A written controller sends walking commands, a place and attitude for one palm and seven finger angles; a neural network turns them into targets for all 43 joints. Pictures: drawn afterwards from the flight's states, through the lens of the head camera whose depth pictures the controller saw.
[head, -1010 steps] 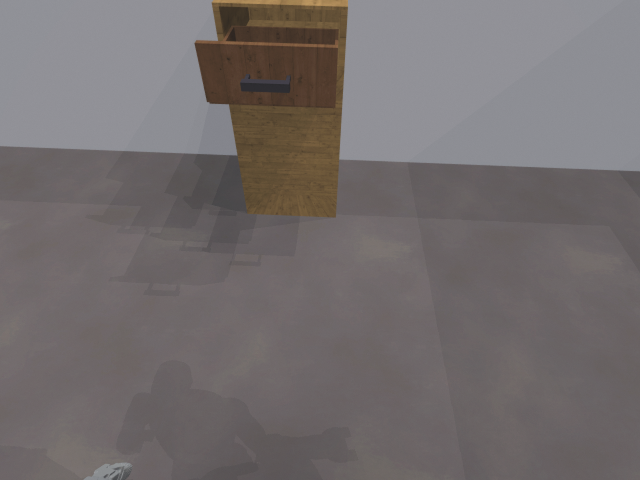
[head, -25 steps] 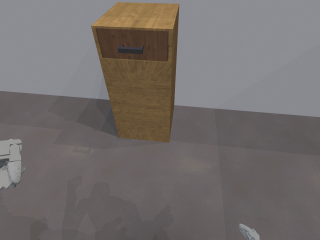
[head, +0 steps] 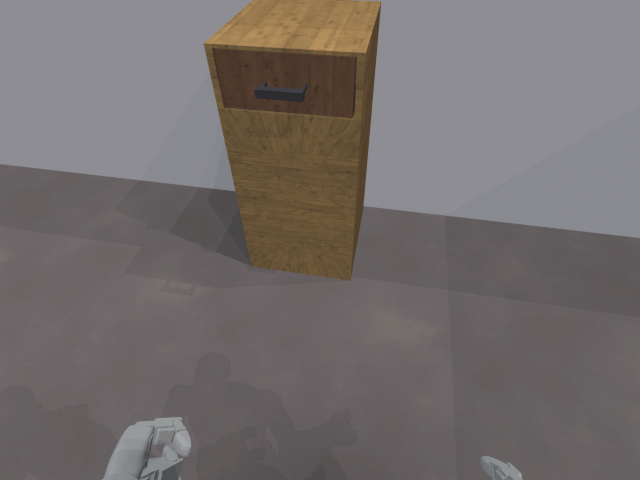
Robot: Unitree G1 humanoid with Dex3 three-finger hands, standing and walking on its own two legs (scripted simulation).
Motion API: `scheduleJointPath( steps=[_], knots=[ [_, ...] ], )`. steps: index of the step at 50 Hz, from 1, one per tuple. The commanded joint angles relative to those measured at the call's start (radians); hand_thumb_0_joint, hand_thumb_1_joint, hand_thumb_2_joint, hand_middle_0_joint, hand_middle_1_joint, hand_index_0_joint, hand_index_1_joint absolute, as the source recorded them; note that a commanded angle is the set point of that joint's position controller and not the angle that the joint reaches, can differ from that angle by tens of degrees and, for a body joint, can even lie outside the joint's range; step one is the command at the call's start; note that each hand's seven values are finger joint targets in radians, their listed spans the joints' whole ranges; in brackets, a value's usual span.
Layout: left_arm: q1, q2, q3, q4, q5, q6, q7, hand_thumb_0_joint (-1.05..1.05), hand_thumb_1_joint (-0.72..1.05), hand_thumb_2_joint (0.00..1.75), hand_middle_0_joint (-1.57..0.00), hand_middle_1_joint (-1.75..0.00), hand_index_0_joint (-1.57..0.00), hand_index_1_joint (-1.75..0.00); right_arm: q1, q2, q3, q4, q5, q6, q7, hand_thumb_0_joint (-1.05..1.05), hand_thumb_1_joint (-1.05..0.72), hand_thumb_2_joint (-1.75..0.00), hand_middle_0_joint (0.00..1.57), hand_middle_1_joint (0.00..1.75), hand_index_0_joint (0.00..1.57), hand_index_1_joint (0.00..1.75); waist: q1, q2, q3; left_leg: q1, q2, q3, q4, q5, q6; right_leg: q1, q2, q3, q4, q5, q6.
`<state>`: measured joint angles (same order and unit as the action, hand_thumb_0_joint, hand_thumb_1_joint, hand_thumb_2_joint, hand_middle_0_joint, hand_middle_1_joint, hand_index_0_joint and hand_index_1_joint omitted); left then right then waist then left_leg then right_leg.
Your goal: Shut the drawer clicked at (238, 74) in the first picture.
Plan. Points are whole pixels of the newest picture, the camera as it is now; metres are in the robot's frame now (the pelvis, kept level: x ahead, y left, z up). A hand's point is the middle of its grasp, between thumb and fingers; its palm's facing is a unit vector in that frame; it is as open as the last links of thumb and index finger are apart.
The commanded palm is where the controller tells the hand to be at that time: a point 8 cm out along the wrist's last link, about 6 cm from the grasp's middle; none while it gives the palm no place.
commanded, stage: let the arm hang, fingers relaxed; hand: left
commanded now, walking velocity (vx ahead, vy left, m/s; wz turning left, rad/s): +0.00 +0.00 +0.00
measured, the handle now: (281, 90) +1.01 +0.12 +0.04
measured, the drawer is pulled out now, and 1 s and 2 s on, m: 0.00 0.00 0.00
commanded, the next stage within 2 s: look to check the result in 0.88 s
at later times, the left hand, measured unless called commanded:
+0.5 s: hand out of the picture -0.01 +0.21 -0.15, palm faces +0.01 -0.97 -0.23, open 6.6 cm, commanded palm none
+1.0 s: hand out of the picture +0.06 +0.20 -0.15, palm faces -0.01 -0.98 -0.21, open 7.4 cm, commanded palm none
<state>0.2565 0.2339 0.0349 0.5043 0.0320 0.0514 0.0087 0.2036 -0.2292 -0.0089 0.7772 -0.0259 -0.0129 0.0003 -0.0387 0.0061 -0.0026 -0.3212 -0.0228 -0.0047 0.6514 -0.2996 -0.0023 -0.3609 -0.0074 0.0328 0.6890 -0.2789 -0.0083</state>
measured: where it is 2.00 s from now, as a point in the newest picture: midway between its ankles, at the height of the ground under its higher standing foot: outside the picture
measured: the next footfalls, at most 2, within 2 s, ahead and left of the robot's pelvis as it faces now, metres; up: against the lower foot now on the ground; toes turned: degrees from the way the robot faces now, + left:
none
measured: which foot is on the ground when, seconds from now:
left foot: down 0.00-1.00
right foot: down 0.00-1.00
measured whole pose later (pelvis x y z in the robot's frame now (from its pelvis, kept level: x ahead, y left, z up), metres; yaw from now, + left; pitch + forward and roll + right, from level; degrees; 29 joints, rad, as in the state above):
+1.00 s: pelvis +0.02 +0.02 +0.02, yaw -2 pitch -1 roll +0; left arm 0.21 0.18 0.02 1.12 0.01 0.00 0.02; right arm 0.26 -0.16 -0.02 1.10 -0.02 0.00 -0.03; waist -0.01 0.01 0.06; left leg -0.20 0.00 0.02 0.44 -0.23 0.01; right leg -0.22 0.01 0.05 0.43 -0.19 0.01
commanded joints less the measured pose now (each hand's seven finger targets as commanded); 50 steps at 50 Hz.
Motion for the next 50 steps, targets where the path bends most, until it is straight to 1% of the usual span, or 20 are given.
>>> scheduleJointPath(
  steps=[1,2,3,4,5,6,7,8,10,11,12,15,19,20,23,27,30,38,41,50],
  knots=[
    [-0.024,0.147,0.02,0.071,-0.011,-0.042,0.003,0.0,0.9,0.9,-0.92,-1.08,-0.92,-1.08,0.049,-0.091,-0.033,-0.017,-0.001,0.021,-0.004,0.0,-0.9,-0.9,0.2,0.3,0.2,0.3,0.003,-0.129,0.07,0.057,0.038,-0.024,-0.058,0.083,0.028,-0.086,-0.109,0.169,-0.339,-0.068,-0.053],
    [-0.023,0.14,0.014,0.12,-0.014,-0.045,0.005,0.0,0.9,0.9,-0.88,-1.04,-0.88,-1.04,0.056,-0.089,-0.029,0.007,0.001,0.02,-0.005,0.0,-0.9,-0.9,0.2,0.3,0.2,0.3,0.002,-0.089,0.045,0.091,0.046,-0.029,-0.085,0.095,0.025,-0.07,-0.105,0.155,-0.341,-0.059,-0.052],
    [-0.021,0.135,0.009,0.16,-0.017,-0.045,0.005,0.0,0.9,0.9,-0.84,-0.99,-0.84,-0.99,0.07,-0.082,-0.025,0.026,0.003,0.02,-0.005,0.0,-0.9,-0.9,0.2,0.3,0.2,0.3,0.003,-0.021,0.046,0.083,0.055,-0.047,-0.132,0.064,0.027,-0.051,-0.084,0.142,-0.34,-0.111,-0.045],
    [-0.012,0.124,0.008,0.2,-0.018,-0.045,0.005,0.0,0.9,0.9,-0.8,-0.95,-0.8,-0.95,0.073,-0.081,-0.023,0.045,0.001,0.017,-0.008,0.0,-0.9,-0.9,0.2,0.3,0.2,0.3,0.01,0.045,0.048,0.058,0.074,-0.072,-0.185,0.031,0.033,-0.025,-0.059,0.125,-0.323,-0.129,-0.039],
    [0.021,0.103,0.023,0.221,-0.018,-0.045,0.011,0.0,0.9,0.9,-0.76,-0.91,-0.76,-0.91,0.064,-0.089,-0.027,0.054,-0.005,0.018,-0.011,0.0,-0.9,-0.9,0.2,0.3,0.2,0.3,0.03,0.162,0.04,0.012,0.099,-0.108,-0.232,-0.011,0.043,0.023,-0.041,0.1,-0.302,-0.111,-0.034],
    [0.033,0.098,0.024,0.253,-0.017,-0.041,0.012,0.0,0.9,0.9,-0.72,-0.86,-0.72,-0.86,0.06,-0.078,-0.026,0.064,-0.009,0.02,-0.011,0.0,-0.9,-0.9,0.2,0.3,0.2,0.3,0.037,0.214,0.031,-0.031,0.109,-0.121,-0.281,-0.104,0.049,0.071,-0.028,0.073,-0.283,-0.109,-0.032],
    [0.043,0.1,0.019,0.286,-0.018,-0.041,0.01,0.0,0.9,0.9,-0.68,-0.82,-0.68,-0.82,0.063,-0.079,-0.026,0.076,-0.008,0.023,-0.012,0.0,-0.9,-0.9,0.2,0.3,0.2,0.3,0.046,0.214,0.016,-0.052,0.113,-0.126,-0.311,-0.163,0.053,0.111,-0.021,0.06,-0.274,-0.093,-0.031],
    [0.05,0.098,0.018,0.312,-0.017,-0.042,0.008,0.0,0.9,0.9,-0.64,-0.78,-0.64,-0.78,0.071,-0.078,-0.03,0.09,-0.007,0.024,-0.013,0.0,-0.9,-0.9,0.2,0.3,0.2,0.3,0.05,0.174,0.007,-0.058,0.109,-0.123,-0.316,-0.184,0.052,0.129,-0.017,0.059,-0.28,-0.089,-0.031],
    [0.051,0.104,0.017,0.357,-0.016,-0.047,0.008,0.0,0.9,0.9,-0.56,-0.69,-0.56,-0.69,0.107,-0.08,-0.038,0.113,-0.001,0.026,-0.016,0.0,-0.9,-0.9,0.2,0.3,0.2,0.3,0.044,0.03,0.0,-0.028,0.095,-0.102,-0.285,-0.142,0.05,0.125,-0.031,0.081,-0.325,-0.11,-0.037],
    [0.045,0.1,0.015,0.378,-0.017,-0.049,0.009,0.0,0.9,0.9,-0.52,-0.65,-0.52,-0.65,0.131,-0.071,-0.036,0.132,0.0,0.025,-0.017,0.0,-0.9,-0.9,0.2,0.3,0.2,0.3,0.036,-0.026,-0.007,0.002,0.086,-0.087,-0.265,-0.108,0.048,0.112,-0.045,0.096,-0.351,-0.125,-0.04],
    [0.037,0.099,0.014,0.397,-0.018,-0.05,0.01,0.0,0.9,0.9,-0.48,-0.6,-0.48,-0.6,0.151,-0.064,-0.037,0.151,0.001,0.027,-0.018,0.0,-0.9,-0.9,0.2,0.3,0.2,0.3,0.029,-0.051,0.004,0.026,0.078,-0.076,-0.25,-0.087,0.046,0.084,-0.057,0.106,-0.375,-0.158,-0.043],
    [0.029,0.107,0.014,0.441,-0.019,-0.049,0.012,0.0,0.9,0.9,-0.36,-0.47,-0.36,-0.47,0.18,-0.059,-0.038,0.19,0.003,0.03,-0.019,0.0,-0.9,-0.9,0.2,0.3,0.2,0.3,0.019,-0.042,0.05,0.069,0.076,-0.065,-0.241,-0.059,0.044,0.009,-0.063,0.111,-0.401,-0.2,-0.048],
    [0.045,0.093,0.011,0.495,-0.021,-0.049,0.015,0.0,0.9,0.9,-0.2,-0.3,-0.2,-0.3,0.191,-0.053,-0.034,0.229,0.001,0.023,-0.024,0.0,-0.9,-0.9,0.2,0.3,0.2,0.3,0.026,-0.005,0.08,0.046,0.097,-0.084,-0.291,-0.074,0.047,0.025,-0.051,0.095,-0.376,-0.153,-0.044],
    [0.05,0.099,0.011,0.505,-0.02,-0.05,0.016,0.0,0.9,0.9,-0.2,-0.3,-0.2,-0.3,0.187,-0.059,-0.036,0.235,0.004,0.021,-0.024,0.0,-0.9,-0.9,0.2,0.3,0.2,0.3,0.029,0.017,0.082,0.041,0.099,-0.086,-0.299,-0.07,0.048,0.034,-0.05,0.094,-0.37,-0.135,-0.045],
    [0.054,0.086,0.009,0.532,-0.021,-0.051,0.017,0.0,0.9,0.9,-0.2,-0.3,-0.2,-0.3,0.186,-0.051,-0.034,0.25,0.003,0.017,-0.027,0.0,-0.9,-0.9,0.2,0.3,0.2,0.3,0.03,0.002,0.087,0.037,0.101,-0.089,-0.31,-0.071,0.048,0.05,-0.049,0.091,-0.364,-0.111,-0.042],
    [0.051,0.074,0.009,0.55,-0.018,-0.051,0.019,0.0,0.9,0.9,-0.2,-0.3,-0.2,-0.3,0.175,-0.045,-0.036,0.262,0.003,0.015,-0.028,0.0,-0.9,-0.9,0.2,0.3,0.2,0.3,0.034,0.021,0.097,0.029,0.106,-0.097,-0.331,-0.095,0.049,0.055,-0.046,0.082,-0.355,-0.094,-0.036],
    [0.049,0.067,0.008,0.56,-0.017,-0.057,0.02,0.0,0.9,0.9,-0.2,-0.3,-0.2,-0.3,0.164,-0.047,-0.037,0.266,0.006,0.01,-0.029,0.0,-0.9,-0.9,0.2,0.3,0.2,0.3,0.035,0.044,0.077,0.047,0.111,-0.095,-0.33,-0.048,0.048,0.078,-0.046,0.081,-0.339,-0.019,-0.036],
    [0.025,0.042,0.005,0.568,-0.017,-0.062,0.023,0.0,0.9,0.9,-0.2,-0.3,-0.2,-0.3,0.141,-0.027,-0.034,0.277,0.007,0.006,-0.032,0.0,-0.9,-0.9,0.2,0.3,0.2,0.3,0.028,0.009,0.078,0.086,0.111,-0.077,-0.318,0.04,0.04,0.086,-0.055,0.079,-0.339,0.053,-0.027],
    [0.012,0.051,0.009,0.567,-0.018,-0.065,0.023,0.0,0.9,0.9,-0.2,-0.3,-0.2,-0.3,0.135,-0.031,-0.034,0.284,0.008,0.002,-0.033,0.0,-0.9,-0.9,0.2,0.3,0.2,0.3,0.029,0.003,0.062,0.101,0.114,-0.074,-0.31,0.101,0.04,0.108,-0.06,0.074,-0.332,0.097,-0.026],
    [-0.003,0.071,0.01,0.578,-0.019,-0.07,0.023,0.0,0.9,0.9,-0.2,-0.3,-0.2,-0.3,0.104,-0.055,-0.038,0.297,0.011,0.001,-0.034,0.0,-0.9,-0.9,0.2,0.3,0.2,0.3,0.028,-0.003,0.031,0.155,0.114,-0.059,-0.294,0.164,0.037,0.13,-0.065,0.082,-0.336,0.156,-0.028]
  ],
)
